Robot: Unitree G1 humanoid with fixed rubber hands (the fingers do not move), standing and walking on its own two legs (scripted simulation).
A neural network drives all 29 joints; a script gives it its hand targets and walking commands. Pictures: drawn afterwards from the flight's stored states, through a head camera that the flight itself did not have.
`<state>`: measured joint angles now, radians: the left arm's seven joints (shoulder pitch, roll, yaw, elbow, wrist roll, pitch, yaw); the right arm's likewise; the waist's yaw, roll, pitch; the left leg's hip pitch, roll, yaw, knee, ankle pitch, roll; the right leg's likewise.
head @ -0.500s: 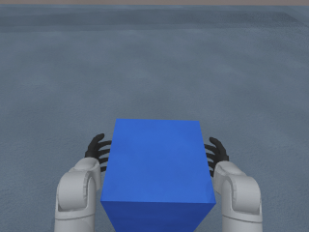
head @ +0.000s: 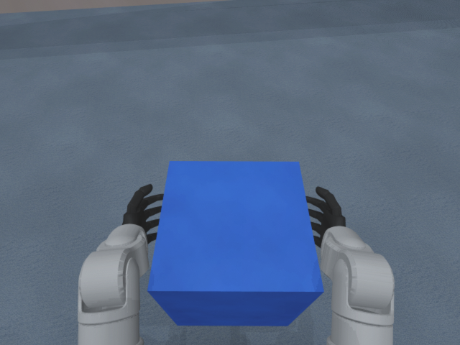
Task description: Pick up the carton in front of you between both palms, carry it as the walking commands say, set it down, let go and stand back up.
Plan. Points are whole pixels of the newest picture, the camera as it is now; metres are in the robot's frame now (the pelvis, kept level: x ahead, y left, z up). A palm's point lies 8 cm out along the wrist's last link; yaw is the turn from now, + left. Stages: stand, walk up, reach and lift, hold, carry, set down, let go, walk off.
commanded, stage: carry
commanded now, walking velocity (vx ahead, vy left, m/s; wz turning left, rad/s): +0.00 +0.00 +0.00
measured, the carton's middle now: (233, 250) +0.28 +0.00 +0.01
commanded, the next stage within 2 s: hold in 1.96 s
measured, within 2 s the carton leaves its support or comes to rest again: neither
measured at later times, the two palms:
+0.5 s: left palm (136, 197) +0.34 +0.16 +0.08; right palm (314, 200) +0.34 -0.14 +0.08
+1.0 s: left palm (133, 216) +0.31 +0.16 +0.07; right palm (317, 220) +0.30 -0.14 +0.07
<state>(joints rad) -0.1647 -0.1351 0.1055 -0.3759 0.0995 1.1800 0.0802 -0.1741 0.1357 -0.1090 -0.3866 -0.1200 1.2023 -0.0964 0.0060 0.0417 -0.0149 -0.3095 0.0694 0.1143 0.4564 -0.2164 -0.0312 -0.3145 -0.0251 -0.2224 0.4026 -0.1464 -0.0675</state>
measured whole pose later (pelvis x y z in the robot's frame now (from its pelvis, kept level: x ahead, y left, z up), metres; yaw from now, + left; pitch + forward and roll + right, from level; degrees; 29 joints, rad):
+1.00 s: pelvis +0.04 +0.02 +0.00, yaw -1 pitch +2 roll +0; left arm -0.15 -0.13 0.11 -0.19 0.15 1.15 0.06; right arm -0.15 0.13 -0.11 -0.18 -0.16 1.15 -0.07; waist 0.00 0.00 -0.13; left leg -0.23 0.06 0.16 0.50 -0.30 0.00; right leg -0.27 -0.06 -0.19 0.51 -0.27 -0.02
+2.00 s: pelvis +0.02 +0.02 +0.00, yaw -1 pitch +0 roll +0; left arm -0.21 -0.14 0.17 0.15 0.24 0.73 0.01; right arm -0.21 0.14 -0.17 0.16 -0.24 0.74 -0.03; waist 0.00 0.00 -0.05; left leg -0.22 0.04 0.12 0.48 -0.25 0.00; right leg -0.25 -0.05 -0.14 0.47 -0.21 -0.01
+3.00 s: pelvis -0.01 +0.01 -0.03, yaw +2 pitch +10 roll +0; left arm -0.56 -0.20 0.52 0.55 0.42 0.31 -0.03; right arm -0.58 0.17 -0.49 0.59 -0.42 0.31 0.03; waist 0.02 0.00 0.11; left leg -0.61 -0.05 -0.07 0.73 -0.29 0.00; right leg -0.63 0.05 0.06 0.73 -0.27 -0.01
